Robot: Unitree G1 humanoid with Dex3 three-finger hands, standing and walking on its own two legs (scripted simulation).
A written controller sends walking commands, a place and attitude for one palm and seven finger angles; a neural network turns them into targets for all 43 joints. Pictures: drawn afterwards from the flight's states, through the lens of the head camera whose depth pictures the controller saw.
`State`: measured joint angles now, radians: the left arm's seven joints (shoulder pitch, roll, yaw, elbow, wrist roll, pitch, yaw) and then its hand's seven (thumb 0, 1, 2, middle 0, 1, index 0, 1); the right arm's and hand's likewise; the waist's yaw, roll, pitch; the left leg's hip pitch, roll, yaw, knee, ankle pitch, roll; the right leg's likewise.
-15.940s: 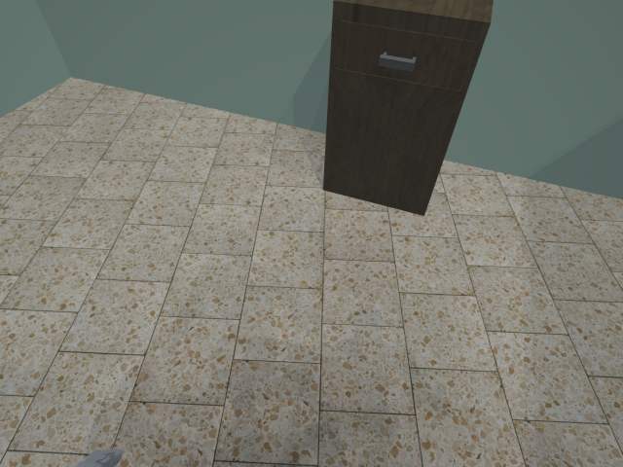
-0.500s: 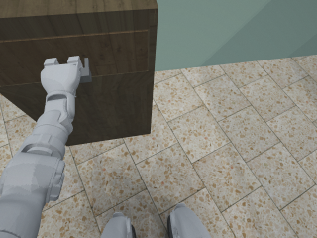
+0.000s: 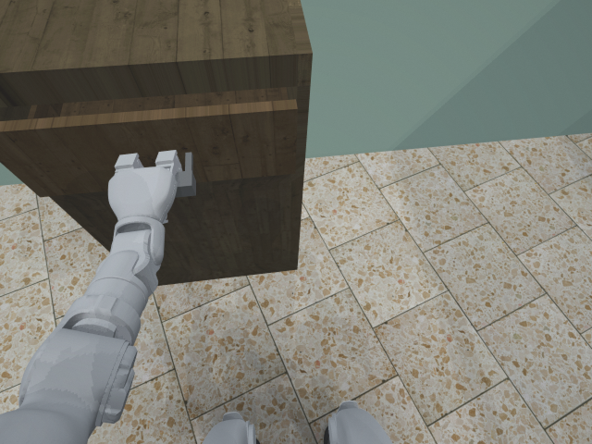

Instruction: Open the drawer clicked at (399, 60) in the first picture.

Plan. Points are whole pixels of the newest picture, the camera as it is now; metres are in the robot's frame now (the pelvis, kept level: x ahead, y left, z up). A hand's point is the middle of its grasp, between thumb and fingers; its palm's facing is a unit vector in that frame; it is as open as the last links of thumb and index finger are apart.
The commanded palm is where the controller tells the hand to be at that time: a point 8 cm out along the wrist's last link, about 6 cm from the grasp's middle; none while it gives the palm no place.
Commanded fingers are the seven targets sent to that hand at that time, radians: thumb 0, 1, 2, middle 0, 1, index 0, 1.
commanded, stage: pull the drawer open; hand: left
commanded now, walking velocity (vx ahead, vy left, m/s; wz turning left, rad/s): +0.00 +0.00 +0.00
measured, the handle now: (156, 174) +0.52 +0.19 -0.01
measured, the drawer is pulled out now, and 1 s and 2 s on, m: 0.04 0.16 0.28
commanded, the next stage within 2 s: none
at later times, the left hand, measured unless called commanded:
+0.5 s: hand (155, 247) +0.40 +0.19 -0.03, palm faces -0.04 -0.02 -1.00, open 6.3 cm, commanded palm +0.37 +0.18 +0.02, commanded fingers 0.00 0.90 0.90 -0.40 -1.35 -0.40 -1.35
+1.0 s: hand (153, 284) +0.34 +0.18 -0.03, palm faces -0.03 -0.03 -1.00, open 6.2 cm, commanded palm +0.31 +0.18 +0.02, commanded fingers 0.00 0.90 0.90 -0.40 -1.35 -0.40 -1.35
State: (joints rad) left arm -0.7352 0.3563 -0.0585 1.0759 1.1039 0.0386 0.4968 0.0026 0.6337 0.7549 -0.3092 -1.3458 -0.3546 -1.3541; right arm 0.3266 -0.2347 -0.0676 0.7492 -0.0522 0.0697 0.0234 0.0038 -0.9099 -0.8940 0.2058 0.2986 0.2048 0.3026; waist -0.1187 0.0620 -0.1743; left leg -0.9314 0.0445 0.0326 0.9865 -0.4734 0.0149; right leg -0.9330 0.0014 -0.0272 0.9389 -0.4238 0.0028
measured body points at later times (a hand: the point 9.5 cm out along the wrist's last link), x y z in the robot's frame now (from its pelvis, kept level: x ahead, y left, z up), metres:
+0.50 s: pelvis -0.01 -0.01 +0.01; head +0.09 -0.02 +0.45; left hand +0.40 +0.19 +0.02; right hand +0.07 -0.27 -0.13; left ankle -0.02 +0.11 -0.67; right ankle +0.00 -0.13 -0.67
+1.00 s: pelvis -0.01 -0.01 +0.01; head +0.06 -0.03 +0.46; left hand +0.34 +0.18 +0.02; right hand +0.10 -0.26 -0.12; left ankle -0.02 +0.11 -0.67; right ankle +0.00 -0.13 -0.67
